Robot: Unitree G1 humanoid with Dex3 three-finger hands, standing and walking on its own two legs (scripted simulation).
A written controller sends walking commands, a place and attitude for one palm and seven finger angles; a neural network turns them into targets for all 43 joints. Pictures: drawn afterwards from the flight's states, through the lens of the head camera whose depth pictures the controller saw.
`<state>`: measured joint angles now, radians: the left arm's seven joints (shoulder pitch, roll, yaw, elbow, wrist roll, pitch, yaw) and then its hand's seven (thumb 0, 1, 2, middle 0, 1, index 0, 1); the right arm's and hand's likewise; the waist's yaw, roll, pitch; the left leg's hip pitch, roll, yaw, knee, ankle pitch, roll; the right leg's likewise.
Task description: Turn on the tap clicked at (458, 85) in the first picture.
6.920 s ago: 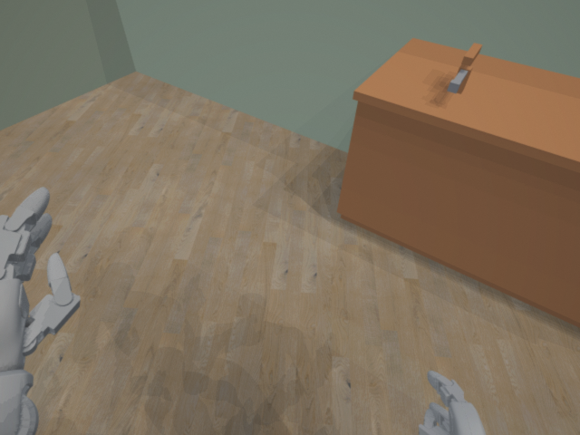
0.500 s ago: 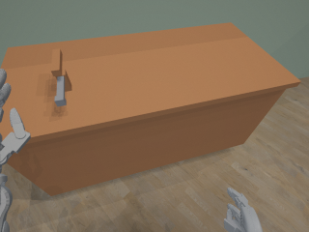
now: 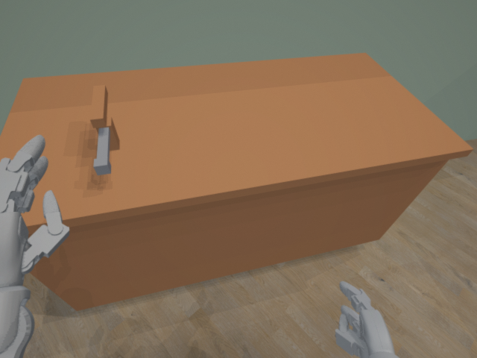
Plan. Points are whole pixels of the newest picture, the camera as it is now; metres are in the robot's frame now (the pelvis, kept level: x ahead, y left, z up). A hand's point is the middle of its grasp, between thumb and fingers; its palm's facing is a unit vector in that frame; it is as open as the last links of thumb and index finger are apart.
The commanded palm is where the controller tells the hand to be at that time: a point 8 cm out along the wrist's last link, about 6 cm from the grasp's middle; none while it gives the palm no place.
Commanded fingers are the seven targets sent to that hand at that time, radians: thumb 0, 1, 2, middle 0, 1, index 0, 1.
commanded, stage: come to a stop and stand still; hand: left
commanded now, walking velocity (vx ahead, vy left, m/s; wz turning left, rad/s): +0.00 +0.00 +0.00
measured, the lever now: (102, 166) +0.47 +0.34 -0.01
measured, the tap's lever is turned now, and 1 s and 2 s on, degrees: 0 0 0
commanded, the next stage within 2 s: look again from close up in 0.22 s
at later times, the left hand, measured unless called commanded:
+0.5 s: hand (53, 240) +0.21 +0.25 +0.15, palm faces +0.41 -0.84 -0.35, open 7.4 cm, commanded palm +0.15 +0.28 +0.17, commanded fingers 0.00 0.90 0.90 -0.20 -0.30 -0.20 -0.30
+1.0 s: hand (78, 222) +0.24 +0.23 +0.16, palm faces +0.44 -0.82 -0.36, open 7.5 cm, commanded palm +0.18 +0.26 +0.17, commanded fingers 0.00 0.90 0.90 -0.20 -0.30 -0.20 -0.30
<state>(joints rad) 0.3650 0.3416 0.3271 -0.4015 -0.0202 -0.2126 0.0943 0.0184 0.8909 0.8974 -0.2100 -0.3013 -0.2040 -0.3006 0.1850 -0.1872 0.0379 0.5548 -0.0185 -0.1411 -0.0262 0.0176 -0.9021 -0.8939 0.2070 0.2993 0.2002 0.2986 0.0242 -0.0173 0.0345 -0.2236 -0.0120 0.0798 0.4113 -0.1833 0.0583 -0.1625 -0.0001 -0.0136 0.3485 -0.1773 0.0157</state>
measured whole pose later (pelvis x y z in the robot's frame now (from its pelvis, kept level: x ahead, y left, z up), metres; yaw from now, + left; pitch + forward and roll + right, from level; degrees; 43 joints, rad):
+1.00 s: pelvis +0.03 -0.02 -0.01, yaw +1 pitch -1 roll +0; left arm 0.42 0.33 0.34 -0.42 -0.04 -0.18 0.13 0.02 0.89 0.90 -0.21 -0.30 -0.20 -0.30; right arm 0.24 -0.20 0.02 0.59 -0.01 -0.09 -0.06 0.02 -0.90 -0.89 0.21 0.30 0.20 0.30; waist 0.02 0.01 -0.01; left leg -0.24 -0.01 0.06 0.53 -0.28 0.04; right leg -0.19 0.01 -0.01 0.51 -0.31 -0.01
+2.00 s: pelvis +0.15 -0.01 -0.01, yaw -1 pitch -3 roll +0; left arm 0.40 0.40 0.40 -0.52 -0.04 -0.20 0.15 0.02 0.89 0.90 -0.21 -0.30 -0.21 -0.30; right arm 0.18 -0.16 0.03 0.57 0.00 -0.14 -0.05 0.02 -0.91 -0.89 0.20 0.30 0.20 0.30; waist 0.02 -0.05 0.07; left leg -0.30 0.01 0.03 0.52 -0.17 0.02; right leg -0.25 0.01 -0.02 0.55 -0.31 0.00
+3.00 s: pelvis +0.18 +0.02 +0.00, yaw -3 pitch -1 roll -2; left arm 0.38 0.36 0.35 -0.42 -0.02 -0.20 0.08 0.02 0.89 0.90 -0.21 -0.30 -0.21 -0.30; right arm 0.18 -0.16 0.05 0.57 0.01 -0.15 -0.02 0.02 -0.90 -0.89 0.21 0.30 0.20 0.30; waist 0.03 -0.04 0.05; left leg -0.26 -0.01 0.07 0.47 -0.19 0.06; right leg -0.17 -0.01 0.02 0.40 -0.21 0.04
